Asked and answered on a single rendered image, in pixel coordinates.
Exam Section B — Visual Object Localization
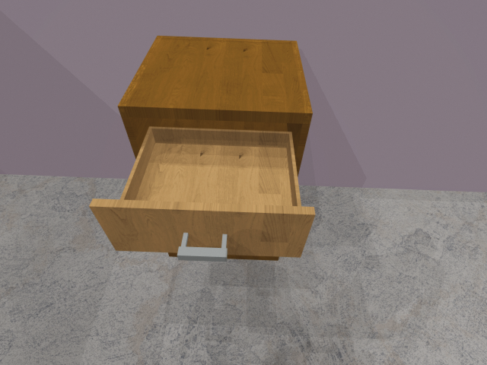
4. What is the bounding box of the cabinet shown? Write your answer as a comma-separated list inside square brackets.
[118, 36, 313, 261]

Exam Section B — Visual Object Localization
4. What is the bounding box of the handle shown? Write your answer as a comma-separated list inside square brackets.
[177, 233, 228, 262]

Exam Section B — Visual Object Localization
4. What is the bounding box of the drawer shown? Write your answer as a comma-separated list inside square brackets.
[89, 126, 315, 258]

